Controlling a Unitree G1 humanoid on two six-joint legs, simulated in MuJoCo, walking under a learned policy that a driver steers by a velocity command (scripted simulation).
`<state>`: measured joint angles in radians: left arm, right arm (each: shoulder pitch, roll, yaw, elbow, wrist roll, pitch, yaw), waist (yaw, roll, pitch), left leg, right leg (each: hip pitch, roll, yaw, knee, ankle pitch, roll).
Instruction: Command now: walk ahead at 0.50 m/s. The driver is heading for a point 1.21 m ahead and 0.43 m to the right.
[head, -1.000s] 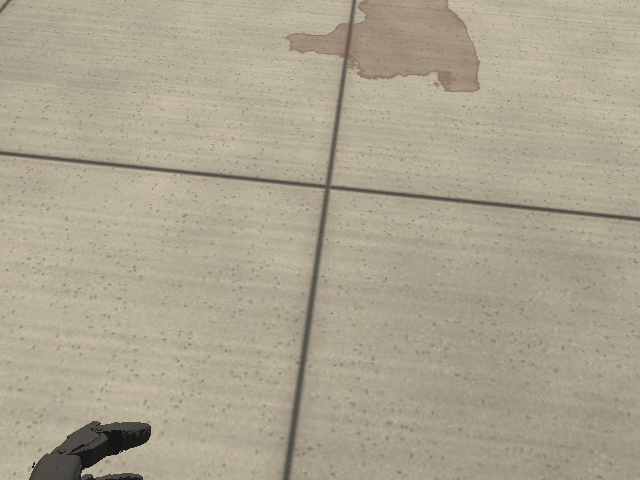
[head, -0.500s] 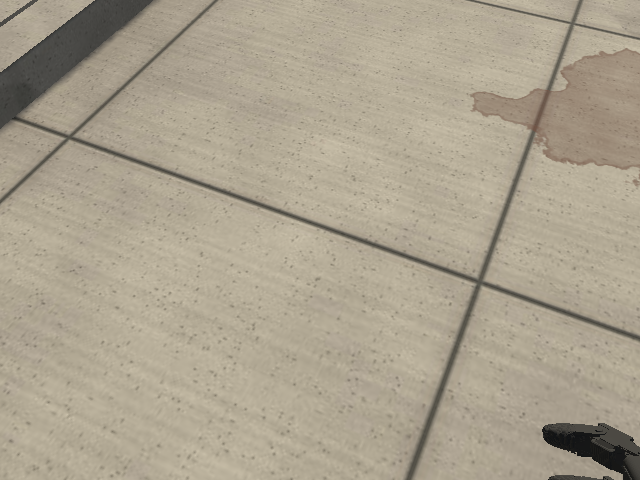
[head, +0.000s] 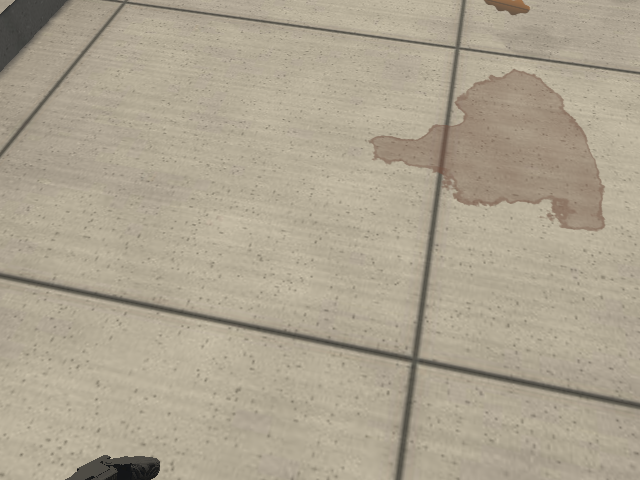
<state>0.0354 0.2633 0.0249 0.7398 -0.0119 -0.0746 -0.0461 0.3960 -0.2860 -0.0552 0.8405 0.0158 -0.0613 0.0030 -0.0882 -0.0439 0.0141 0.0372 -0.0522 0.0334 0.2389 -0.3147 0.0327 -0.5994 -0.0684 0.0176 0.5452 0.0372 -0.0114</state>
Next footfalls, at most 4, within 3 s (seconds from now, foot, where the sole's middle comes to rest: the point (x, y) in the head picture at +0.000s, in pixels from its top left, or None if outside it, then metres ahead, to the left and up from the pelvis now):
0.06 right None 0.22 -0.13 -0.77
0.60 left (246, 471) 0.50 0.12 -0.77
1.14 right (373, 356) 0.74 -0.17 -0.77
1.62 left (333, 240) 1.09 -0.11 -0.77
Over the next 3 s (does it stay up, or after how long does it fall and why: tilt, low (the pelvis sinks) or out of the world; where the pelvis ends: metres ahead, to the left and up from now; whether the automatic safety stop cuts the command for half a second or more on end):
stays up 1.19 -0.43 0.00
